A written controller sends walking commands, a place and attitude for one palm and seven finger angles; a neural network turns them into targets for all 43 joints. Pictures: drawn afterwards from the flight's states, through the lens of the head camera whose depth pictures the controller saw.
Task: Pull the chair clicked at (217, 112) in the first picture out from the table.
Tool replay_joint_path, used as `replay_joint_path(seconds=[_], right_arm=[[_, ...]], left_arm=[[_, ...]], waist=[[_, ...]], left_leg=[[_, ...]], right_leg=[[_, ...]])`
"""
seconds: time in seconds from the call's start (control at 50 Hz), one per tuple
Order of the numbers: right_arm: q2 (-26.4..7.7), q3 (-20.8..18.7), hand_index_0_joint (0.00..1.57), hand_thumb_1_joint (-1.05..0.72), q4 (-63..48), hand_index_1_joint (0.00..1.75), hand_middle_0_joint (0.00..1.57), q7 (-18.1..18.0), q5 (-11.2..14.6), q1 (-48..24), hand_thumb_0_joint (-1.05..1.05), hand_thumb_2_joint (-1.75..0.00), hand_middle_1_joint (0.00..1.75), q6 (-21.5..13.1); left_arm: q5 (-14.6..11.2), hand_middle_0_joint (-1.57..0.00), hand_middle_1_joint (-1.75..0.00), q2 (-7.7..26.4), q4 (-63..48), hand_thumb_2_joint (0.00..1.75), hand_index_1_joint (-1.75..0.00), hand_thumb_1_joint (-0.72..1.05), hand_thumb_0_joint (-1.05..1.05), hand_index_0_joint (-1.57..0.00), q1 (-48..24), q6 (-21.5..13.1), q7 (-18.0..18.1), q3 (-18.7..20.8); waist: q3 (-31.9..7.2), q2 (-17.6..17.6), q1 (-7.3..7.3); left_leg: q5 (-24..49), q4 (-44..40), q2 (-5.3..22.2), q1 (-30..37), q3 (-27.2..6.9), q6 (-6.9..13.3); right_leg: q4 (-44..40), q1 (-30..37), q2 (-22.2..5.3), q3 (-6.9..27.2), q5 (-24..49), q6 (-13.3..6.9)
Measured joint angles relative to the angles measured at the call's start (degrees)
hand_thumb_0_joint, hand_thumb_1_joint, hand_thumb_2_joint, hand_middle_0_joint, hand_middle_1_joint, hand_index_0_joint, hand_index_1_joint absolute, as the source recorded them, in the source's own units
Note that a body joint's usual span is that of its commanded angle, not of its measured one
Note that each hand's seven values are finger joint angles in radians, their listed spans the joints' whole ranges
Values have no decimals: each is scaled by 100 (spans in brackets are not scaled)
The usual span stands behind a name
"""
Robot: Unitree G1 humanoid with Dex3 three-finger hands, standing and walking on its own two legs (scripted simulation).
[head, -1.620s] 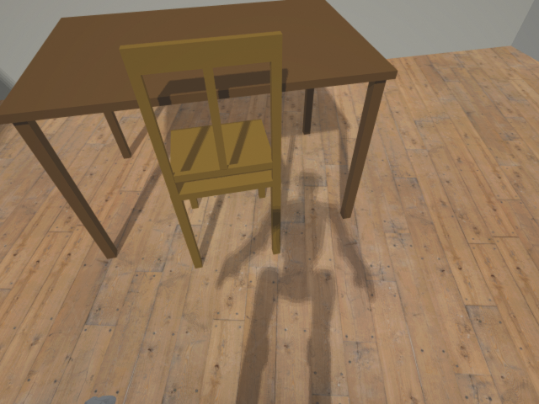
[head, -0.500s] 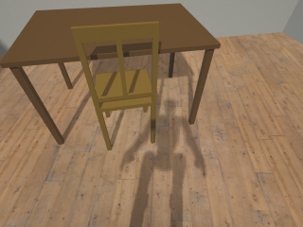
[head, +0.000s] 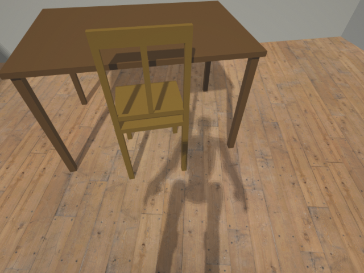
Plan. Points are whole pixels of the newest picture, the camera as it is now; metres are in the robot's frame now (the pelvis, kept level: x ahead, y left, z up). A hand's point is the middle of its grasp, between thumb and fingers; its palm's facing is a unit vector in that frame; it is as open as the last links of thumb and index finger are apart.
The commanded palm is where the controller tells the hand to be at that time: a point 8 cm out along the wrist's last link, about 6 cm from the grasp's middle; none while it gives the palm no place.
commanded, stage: turn to face it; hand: left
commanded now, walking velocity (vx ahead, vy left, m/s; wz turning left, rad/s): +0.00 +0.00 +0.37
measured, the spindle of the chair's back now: (147, 82) +0.85 +0.20 -0.07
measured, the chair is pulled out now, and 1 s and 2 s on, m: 0.00 0.00 0.00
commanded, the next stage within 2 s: take the last steps up to it in 0.56 s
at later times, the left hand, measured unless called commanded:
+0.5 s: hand out of the picture +0.00 +0.21 -0.19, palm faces +0.14 -0.96 -0.24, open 7.4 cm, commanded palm none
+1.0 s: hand out of the picture -0.12 +0.17 -0.20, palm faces +0.25 -0.96 -0.12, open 7.4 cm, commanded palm none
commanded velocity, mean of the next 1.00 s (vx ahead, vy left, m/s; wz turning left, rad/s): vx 0.11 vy -0.05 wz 0.13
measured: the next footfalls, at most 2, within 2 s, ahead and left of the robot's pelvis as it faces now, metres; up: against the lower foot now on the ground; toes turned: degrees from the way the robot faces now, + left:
left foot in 0.90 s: -0.04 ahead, +0.13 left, +0.00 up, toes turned +18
right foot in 1.34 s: +0.25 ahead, -0.15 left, +0.00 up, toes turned +0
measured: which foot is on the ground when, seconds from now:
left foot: down 0.00-0.60, up 0.62-0.88, down 0.90-1.00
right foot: down 0.00-0.90, up 0.92-1.00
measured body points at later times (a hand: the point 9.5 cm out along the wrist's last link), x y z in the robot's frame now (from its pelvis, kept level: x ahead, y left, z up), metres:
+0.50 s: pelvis -0.02 +0.01 -0.01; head +0.00 +0.02 +0.44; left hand -0.01 +0.26 -0.17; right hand +0.04 -0.22 -0.17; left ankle +0.01 +0.13 -0.75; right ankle -0.01 -0.11 -0.73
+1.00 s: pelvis -0.01 +0.02 -0.01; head -0.03 +0.04 +0.44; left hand -0.13 +0.22 -0.18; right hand +0.06 -0.21 -0.15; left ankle -0.07 +0.12 -0.75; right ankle -0.02 -0.10 -0.70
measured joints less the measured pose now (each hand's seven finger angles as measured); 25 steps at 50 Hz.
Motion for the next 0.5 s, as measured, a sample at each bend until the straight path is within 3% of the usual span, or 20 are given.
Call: replay_joint_path(seconds=[0.14,0.38,0.5], right_arm=[[110,-6,20,-90,-102,30,20,-23,-2,58,0,-89,30,99],[657,-50,20,-90,-320,30,20,14,-17,305,0,-89,30,236],[859,-90,21,-91,-438,30,20,-53,-19,395,0,-89,30,194]], left_arm=[[-12,-20,-30,-119,-141,90,-30,91,0,-20,-39,91,88,30],[3,-20,-30,-504,-348,90,-30,91,0,-20,246,275,113,96],[2,-20,-30,-490,-411,90,-30,91,0,-20,305,280,157,199]], waist=[[-14,-4,-21],[72,-90,32],[140,-171,64]], left_leg=[[-116,317,-69,-226,-139,3],[-462,1218,-283,-740,-366,123],[-198,980,-405,-864,-499,152]], right_leg=[[312,-163,-69,-139,-176,24],[1074,-501,-270,-368,-556,122],[1780,-758,-181,-145,-1293,177]])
